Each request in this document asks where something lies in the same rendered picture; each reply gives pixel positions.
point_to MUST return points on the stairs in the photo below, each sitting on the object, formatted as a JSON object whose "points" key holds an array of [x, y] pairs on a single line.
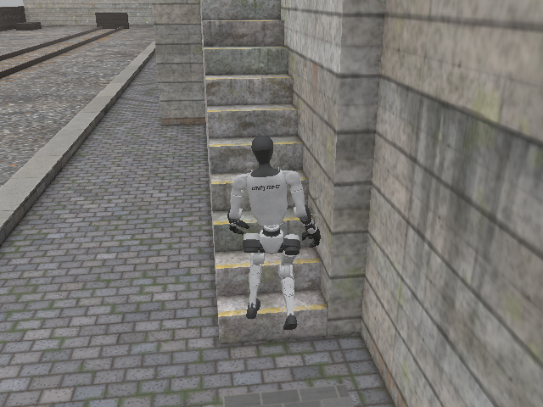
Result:
{"points": [[249, 93]]}

